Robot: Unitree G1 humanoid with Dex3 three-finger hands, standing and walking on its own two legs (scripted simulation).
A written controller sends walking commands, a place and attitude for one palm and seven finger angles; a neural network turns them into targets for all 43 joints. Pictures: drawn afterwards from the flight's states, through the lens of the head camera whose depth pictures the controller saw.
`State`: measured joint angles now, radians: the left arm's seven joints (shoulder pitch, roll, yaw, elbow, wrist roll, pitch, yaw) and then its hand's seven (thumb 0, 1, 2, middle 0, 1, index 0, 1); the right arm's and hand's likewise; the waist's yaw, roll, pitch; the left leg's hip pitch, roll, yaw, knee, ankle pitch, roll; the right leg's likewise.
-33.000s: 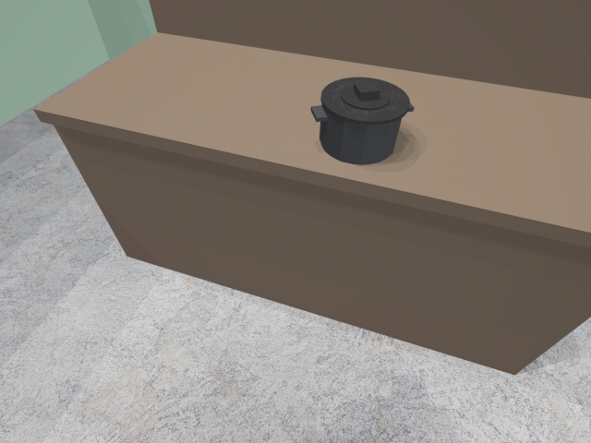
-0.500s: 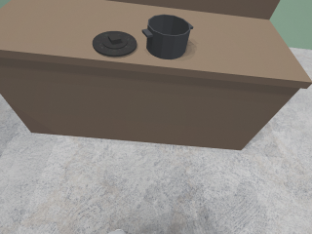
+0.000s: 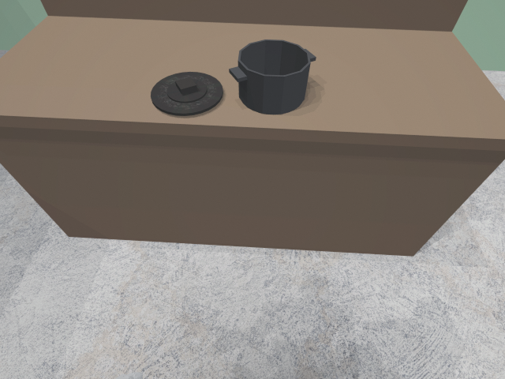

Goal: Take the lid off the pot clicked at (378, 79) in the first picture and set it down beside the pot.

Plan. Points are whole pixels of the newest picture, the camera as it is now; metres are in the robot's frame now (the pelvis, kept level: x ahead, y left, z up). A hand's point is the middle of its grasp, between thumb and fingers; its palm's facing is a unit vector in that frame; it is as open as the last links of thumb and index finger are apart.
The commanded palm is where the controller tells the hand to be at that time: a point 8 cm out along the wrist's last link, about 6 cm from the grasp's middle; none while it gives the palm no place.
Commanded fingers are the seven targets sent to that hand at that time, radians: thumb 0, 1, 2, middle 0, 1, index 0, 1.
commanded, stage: stop stepping back and stand still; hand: left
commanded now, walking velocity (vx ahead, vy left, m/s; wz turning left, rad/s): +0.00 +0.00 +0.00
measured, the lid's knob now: (186, 85) +0.83 +0.22 -0.02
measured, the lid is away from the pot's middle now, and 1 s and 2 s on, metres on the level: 0.24 0.24 0.24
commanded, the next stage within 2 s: let the arm hang, fingers relaxed in 0.54 s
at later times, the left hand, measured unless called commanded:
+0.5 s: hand out of the picture +0.08 +0.16 -0.18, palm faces +0.03 -0.98 -0.21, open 7.3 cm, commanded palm none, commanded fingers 0.00 0.90 0.90 -0.20 -0.30 -0.20 -0.30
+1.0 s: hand out of the picture +0.05 +0.16 -0.18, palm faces +0.03 -0.98 -0.20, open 7.2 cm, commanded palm none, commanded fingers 0.00 0.90 0.90 -0.20 -0.30 -0.20 -0.30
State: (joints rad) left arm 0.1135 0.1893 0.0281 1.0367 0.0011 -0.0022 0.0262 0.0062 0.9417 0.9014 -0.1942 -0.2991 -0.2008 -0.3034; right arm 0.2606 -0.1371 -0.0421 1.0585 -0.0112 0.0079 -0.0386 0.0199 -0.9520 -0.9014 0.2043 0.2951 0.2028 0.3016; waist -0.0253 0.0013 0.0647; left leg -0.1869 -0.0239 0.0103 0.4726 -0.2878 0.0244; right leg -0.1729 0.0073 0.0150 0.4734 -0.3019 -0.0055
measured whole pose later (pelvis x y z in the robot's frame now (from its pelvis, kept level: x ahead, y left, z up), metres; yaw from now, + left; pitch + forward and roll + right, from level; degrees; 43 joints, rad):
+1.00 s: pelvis +0.03 -0.01 +0.00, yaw -1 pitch -1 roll +0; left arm 0.24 0.15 0.04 1.11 0.00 0.00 0.05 0.00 0.94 0.90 -0.19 -0.30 -0.20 -0.30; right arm 0.31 -0.10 -0.04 1.12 0.00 0.00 -0.06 0.00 -0.91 -0.90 0.20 0.29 0.20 0.30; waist -0.02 0.00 0.07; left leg -0.10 0.01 0.02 0.45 -0.33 0.01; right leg -0.08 0.04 0.02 0.42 -0.32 -0.02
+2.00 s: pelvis +0.01 +0.00 +0.00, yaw -1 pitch -1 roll +0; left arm 0.25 0.13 0.03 1.13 0.01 0.00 0.05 0.01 0.93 0.90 -0.19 -0.30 -0.20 -0.30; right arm 0.31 -0.09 -0.03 1.12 0.00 -0.01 -0.05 0.00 -0.91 -0.90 0.20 0.29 0.20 0.30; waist -0.01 -0.01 0.08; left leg -0.12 -0.02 0.03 0.42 -0.28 0.03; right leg -0.10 0.01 0.03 0.40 -0.28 0.00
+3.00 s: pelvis +0.00 +0.00 +0.00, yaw -1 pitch -1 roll +0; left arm 0.26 0.13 0.03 1.13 0.00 0.00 0.05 0.01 0.93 0.90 -0.19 -0.30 -0.20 -0.30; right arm 0.31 -0.09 -0.03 1.12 0.00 0.00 -0.05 0.00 -0.91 -0.90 0.20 0.29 0.20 0.30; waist -0.01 0.00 0.07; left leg -0.13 -0.01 0.03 0.42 -0.27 0.02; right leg -0.11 0.02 0.03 0.39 -0.26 -0.01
